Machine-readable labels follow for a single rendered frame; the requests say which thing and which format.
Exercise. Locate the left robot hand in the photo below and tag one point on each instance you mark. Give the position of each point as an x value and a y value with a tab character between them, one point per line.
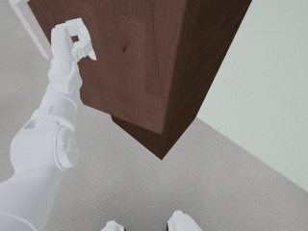
62	44

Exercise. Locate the robot shin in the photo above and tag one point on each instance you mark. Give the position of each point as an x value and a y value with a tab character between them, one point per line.
177	213
110	222

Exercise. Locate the left robot upper arm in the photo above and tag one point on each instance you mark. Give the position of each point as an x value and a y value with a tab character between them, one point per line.
40	158

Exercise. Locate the left robot shin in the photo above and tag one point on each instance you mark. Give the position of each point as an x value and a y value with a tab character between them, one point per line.
110	222

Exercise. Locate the handle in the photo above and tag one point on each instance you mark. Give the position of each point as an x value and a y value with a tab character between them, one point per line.
28	21

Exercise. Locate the right robot shin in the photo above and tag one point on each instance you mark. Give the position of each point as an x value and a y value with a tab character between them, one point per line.
177	213

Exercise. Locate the cupboard door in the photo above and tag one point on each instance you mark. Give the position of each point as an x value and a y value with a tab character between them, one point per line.
135	43

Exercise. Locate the robot left forearm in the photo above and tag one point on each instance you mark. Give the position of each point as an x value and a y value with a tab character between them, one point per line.
60	103

